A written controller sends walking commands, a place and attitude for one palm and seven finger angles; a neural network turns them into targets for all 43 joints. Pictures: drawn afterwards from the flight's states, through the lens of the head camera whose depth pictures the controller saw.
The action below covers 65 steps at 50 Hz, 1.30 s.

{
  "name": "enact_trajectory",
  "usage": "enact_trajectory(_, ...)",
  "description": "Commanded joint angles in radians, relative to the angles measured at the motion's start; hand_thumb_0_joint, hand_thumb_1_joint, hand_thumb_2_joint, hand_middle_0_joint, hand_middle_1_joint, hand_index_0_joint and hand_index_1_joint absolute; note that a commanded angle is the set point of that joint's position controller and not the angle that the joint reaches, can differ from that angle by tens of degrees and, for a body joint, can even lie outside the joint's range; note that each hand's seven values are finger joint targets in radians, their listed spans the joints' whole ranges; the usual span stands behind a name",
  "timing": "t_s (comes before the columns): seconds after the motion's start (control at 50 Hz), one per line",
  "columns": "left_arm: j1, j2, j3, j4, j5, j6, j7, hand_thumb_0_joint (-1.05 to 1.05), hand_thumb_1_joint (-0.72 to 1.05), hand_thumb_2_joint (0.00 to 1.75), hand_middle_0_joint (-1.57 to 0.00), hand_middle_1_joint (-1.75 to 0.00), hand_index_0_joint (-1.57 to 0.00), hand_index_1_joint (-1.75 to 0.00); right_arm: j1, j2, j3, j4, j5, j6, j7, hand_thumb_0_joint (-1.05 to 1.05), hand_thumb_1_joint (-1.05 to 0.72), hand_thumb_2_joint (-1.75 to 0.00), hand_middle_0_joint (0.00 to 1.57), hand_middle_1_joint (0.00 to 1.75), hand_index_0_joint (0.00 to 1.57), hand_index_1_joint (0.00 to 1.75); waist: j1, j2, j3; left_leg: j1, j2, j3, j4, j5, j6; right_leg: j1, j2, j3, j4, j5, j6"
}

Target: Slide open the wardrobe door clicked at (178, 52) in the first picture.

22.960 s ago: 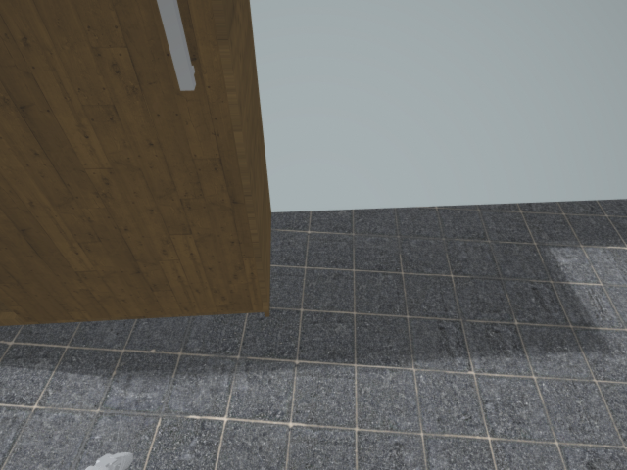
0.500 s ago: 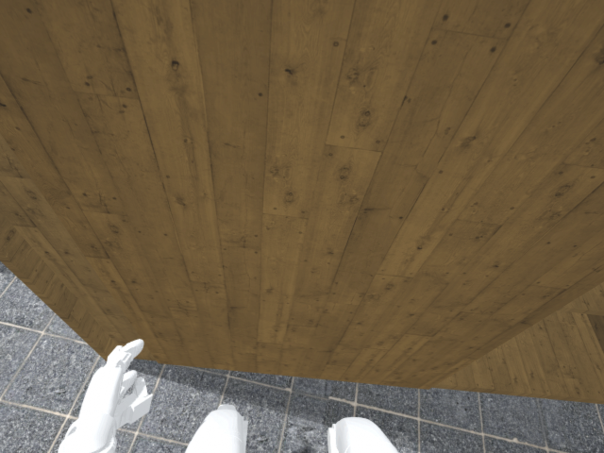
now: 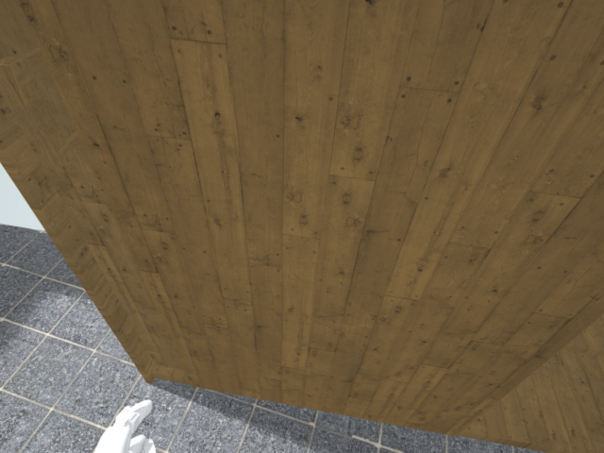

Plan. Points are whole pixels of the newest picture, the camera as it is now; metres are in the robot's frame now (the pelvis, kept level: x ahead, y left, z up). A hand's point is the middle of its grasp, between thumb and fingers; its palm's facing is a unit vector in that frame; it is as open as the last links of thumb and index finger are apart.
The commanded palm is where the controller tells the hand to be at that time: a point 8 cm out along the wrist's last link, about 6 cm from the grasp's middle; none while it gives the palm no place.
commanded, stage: stop walking and hold the door there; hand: right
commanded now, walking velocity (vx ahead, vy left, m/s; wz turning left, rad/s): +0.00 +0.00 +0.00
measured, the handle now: out of the picture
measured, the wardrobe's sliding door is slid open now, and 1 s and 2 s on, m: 0.66 0.66 0.65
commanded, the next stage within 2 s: none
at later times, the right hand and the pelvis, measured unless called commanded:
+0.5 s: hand out of the picture +0.32 -0.38 +0.20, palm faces +0.67 +0.70 -0.24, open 6.2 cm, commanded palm +0.28 -0.40 +0.16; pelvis -0.01 +0.00 +0.00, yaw +1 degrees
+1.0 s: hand out of the picture +0.33 -0.38 +0.19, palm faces +0.53 +0.81 -0.25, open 5.8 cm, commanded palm +0.29 -0.41 +0.16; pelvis -0.03 -0.07 -0.01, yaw -3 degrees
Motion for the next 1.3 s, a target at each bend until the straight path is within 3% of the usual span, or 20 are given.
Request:
enact_trajectory(0.0,-0.071,0.174,0.051,-0.134,0.009,-0.043,0.027,0.0,0.9,0.9,-0.2,-0.3,-0.2,-0.3,-0.26,-0.344,-0.035,-0.105,-0.019,-0.049,-0.001,0.0,-0.9,-0.9,0.45,1.4,0.45,1.4,-0.016,0.0,-0.112,-0.028,0.143,-0.175,-0.176,-0.212,0.008,0.045,-0.072,0.092,-0.226,-0.044,-0.036)
enact_trajectory(0.06,-0.082,0.174,0.044,-0.154,-0.001,-0.037,0.032,0.0,0.9,0.9,-0.2,-0.3,-0.2,-0.3,-0.257,-0.301,0.007,-0.097,-0.024,-0.058,-0.007,0.0,-0.9,-0.9,0.45,1.4,0.45,1.4,-0.023,-0.145,-0.089,0.019,0.074,-0.073,-0.037,-0.169,-0.016,-0.066,-0.139,0.166,-0.376,-0.233,-0.06)
enact_trajectory(0.14,-0.068,0.176,0.049,-0.152,-0.003,-0.03,0.04,0.0,0.9,0.9,-0.2,-0.3,-0.2,-0.3,-0.245,-0.316,0.008,-0.055,-0.024,-0.051,-0.013,0.0,-0.9,-0.9,0.45,1.4,0.45,1.4,-0.025,-0.052,-0.138,0.081,0.098,-0.07,-0.048,-0.042,-0.019,-0.039,-0.127,0.119,-0.312,-0.049,-0.048)
enact_trajectory(0.3,-0.045,0.186,0.062,-0.14,-0.007,-0.023,0.03,0.0,0.9,0.9,-0.2,-0.3,-0.2,-0.3,-0.293,-0.294,0.042,0.021,-0.022,-0.051,-0.019,0.0,-0.9,-0.9,0.45,1.4,0.45,1.4,-0.016,0.06,-0.102,-0.036,0.133,-0.163,-0.179,-0.234,-0.002,-0.033,-0.073,0.07,-0.212,-0.135,-0.041)
enact_trajectory(0.44,-0.049,0.189,0.062,-0.126,-0.012,-0.014,0.028,0.0,0.9,0.9,-0.2,-0.3,-0.2,-0.3,-0.289,-0.299,0.047,0.034,-0.017,-0.048,-0.015,0.0,-0.9,-0.9,0.45,1.4,0.45,1.4,-0.016,0.021,-0.114,-0.05,0.147,-0.157,-0.187,-0.219,-0.003,-0.01,-0.06,0.058,-0.182,-0.068,-0.042)
enact_trajectory(0.6,-0.06,0.191,0.081,-0.119,-0.001,0.006,0.014,0.0,0.9,0.9,-0.2,-0.3,-0.2,-0.3,-0.29,-0.319,0.021,0.037,-0.012,-0.039,0.001,0.0,-0.9,-0.9,0.45,1.4,0.45,1.4,-0.023,0.206,-0.142,-0.009,0.356,-0.231,-0.214,-0.05,0.057,-0.012,0.009,0.036,-0.016,-0.021,-0.022)
enact_trajectory(0.7,-0.084,0.186,0.077,-0.145,0.0,0.026,0.014,0.0,0.9,0.9,-0.2,-0.3,-0.2,-0.3,-0.314,-0.225,0.116,-0.027,-0.007,-0.041,0.015,0.0,-0.9,-0.9,0.45,1.4,0.45,1.4,-0.022,0.172,-0.124,-0.076,0.317,-0.153,-0.141,-0.133,0.016,0.056,-0.037,0.011,-0.131,0.019,-0.025)
enact_trajectory(0.8,-0.148,0.171,0.06,-0.197,-0.005,0.037,0.011,0.0,0.9,0.9,-0.2,-0.3,-0.2,-0.3,-0.345,-0.122,0.187,-0.148,-0.004,-0.097,0.013,0.0,-0.9,-0.9,0.45,1.4,0.45,1.4,-0.037,-0.14,-0.141,-0.081,0.123,0.048,0.25,-0.201,-0.032,-0.036,-0.154,0.184,-0.307,-0.055,-0.09)
enact_trajectory(0.86,-0.156,0.156,0.052,-0.205,-0.002,0.032,0.006,0.0,0.9,0.9,-0.2,-0.3,-0.2,-0.3,-0.303,-0.113,0.199,-0.181,0.0,-0.098,0.009,0.0,-0.9,-0.9,0.45,1.4,0.45,1.4,-0.058,-0.08,-0.182,-0.04,0.13,0.062,0.261,-0.248,-0.029,-0.001,-0.148,0.139,-0.217,0.19,-0.129)
enact_trajectory(0.9,-0.168,0.154,0.049,-0.211,0.004,0.035,-0.005,0.0,0.9,0.9,-0.2,-0.3,-0.2,-0.3,-0.325,-0.085,0.227,-0.186,0.002,-0.093,0.017,0.0,-0.9,-0.9,0.45,1.4,0.45,1.4,-0.062,-0.009,-0.163,0.042,0.175,0.033,0.053,-0.166,-0.001,-0.053,-0.088,0.075,-0.119,0.124,-0.073)
enact_trajectory(0.94,-0.147,0.151,0.054,-0.205,0.014,0.05,-0.015,0.0,0.9,0.9,-0.2,-0.3,-0.2,-0.3,-0.354,-0.143,0.206,-0.18,0.005,-0.084,0.012,0.0,-0.9,-0.9,0.45,1.4,0.45,1.4,-0.036,0.274,-0.136,0.108,0.5,-0.393,-0.18,-0.078,0.139,-0.218,0.047,0.024,0.206,-0.091,0.004)
enact_trajectory(0.96,-0.115,0.171,0.067,-0.187,0.012,0.043,-0.021,0.0,0.9,0.9,-0.2,-0.3,-0.2,-0.3,-0.375,-0.138,0.195,-0.175,0.011,-0.075,0.013,0.0,-0.9,-0.9,0.45,1.4,0.45,1.4,-0.042,0.326,-0.124,-0.071,0.613,-0.462,-0.226,-0.186,0.179,-0.163,-0.006,0.169,0.423,-0.215,0.006)
enact_trajectory(1.04,-0.147,0.116,0.038,-0.144,0.023,0.039,-0.007,0.0,0.9,0.9,-0.2,-0.3,-0.2,-0.3,-0.466,-0.142,0.176,-0.257,0.006,-0.065,0.017,0.0,-0.9,-0.9,0.45,1.4,0.45,1.4,-0.002,0.218,-0.131,-0.121,0.415,-0.061,0.019,-0.039,0.023,0.004,-0.016,0.084,0.052,-0.123,-0.014)
enact_trajectory(1.08,-0.175,0.114,0.038,-0.168,0.016,0.031,0.007,0.0,0.9,0.9,-0.2,-0.3,-0.2,-0.3,-0.419,-0.081,0.229,-0.343,0.002,-0.068,0.016,0.0,-0.9,-0.9,0.45,1.4,0.45,1.4,-0.012,-0.075,-0.151,-0.092,0.238,0.04,0.258,0.01,-0.015,0.077,-0.007,-0.004,-0.181,0.153,-0.021)
enact_trajectory(1.12,-0.18,0.1,0.033,-0.2,0.003,0.031,0.003,0.0,0.9,0.9,-0.2,-0.3,-0.2,-0.3,-0.354,0.037,0.337,-0.379,0.012,-0.083,0.033,0.0,-0.9,-0.9,0.45,1.4,0.45,1.4,-0.008,-0.309,-0.172,-0.19,0.112,0.089,0.546,-0.376,-0.054,0.077,-0.182,0.181,-0.197,0.313,-0.141)
enact_trajectory(1.16,-0.175,0.092,0.026,-0.212,-0.003,0.025,-0.001,0.0,0.9,0.9,-0.2,-0.3,-0.2,-0.3,-0.386,0.022,0.311,-0.432,0.022,-0.097,0.028,0.0,-0.9,-0.9,0.45,1.4,0.45,1.4,-0.014,-0.133,-0.158,-0.215,0.094,0.05,0.64,-0.442,-0.049,0.055,-0.22,0.268,-0.175,0.384,-0.242)
enact_trajectory(1.2,-0.182,0.107,0.036,-0.213,-0.009,0.016,-0.01,0.0,0.9,0.9,-0.2,-0.3,-0.2,-0.3,-0.358,0.044,0.308,-0.436,0.028,-0.094,0.028,0.0,-0.9,-0.9,0.45,1.4,0.45,1.4,-0.035,-0.014,-0.195,-0.091,0.091,0.08,0.389,-0.357,-0.047,0.077,-0.156,0.133,-0.087,0.463,-0.202)
enact_trajectory(1.24,-0.205,0.103,0.025,-0.221,-0.005,0.016,-0.022,0.0,0.9,0.9,-0.2,-0.3,-0.2,-0.3,-0.332,0.025,0.286,-0.417,0.021,-0.088,0.027,0.0,-0.9,-0.9,0.45,1.4,0.45,1.4,-0.067,0.056,-0.192,0.164,0.177,-0.017,-0.016,-0.05,-0.016,-0.074,-0.071,0.048,0.064,0.261,-0.107)
enact_trajectory(1.26,-0.204,0.082,0.023,-0.233,0.003,0.03,-0.027,0.0,0.9,0.9,-0.2,-0.3,-0.2,-0.3,-0.334,-0.03,0.262,-0.396,0.015,-0.078,0.026,0.0,-0.9,-0.9,0.45,1.4,0.45,1.4,-0.054,0.347,-0.175,0.359,0.472,-0.453,-0.164,0.132,0.104,-0.381,0.072,-0.034,0.343,-0.105,-0.015)
enact_trajectory(1.28,-0.196,0.102,0.027,-0.224,0.007,0.021,-0.03,0.0,0.9,0.9,-0.2,-0.3,-0.2,-0.3,-0.357,-0.043,0.229,-0.37,0.044,-0.054,0.023,0.0,-0.9,-0.9,0.45,1.4,0.45,1.4,-0.035,0.273,-0.146,0.234,0.623,-0.57,-0.225,0.161,0.148,-0.402,0.047,0.076,0.589,-0.193,0.034)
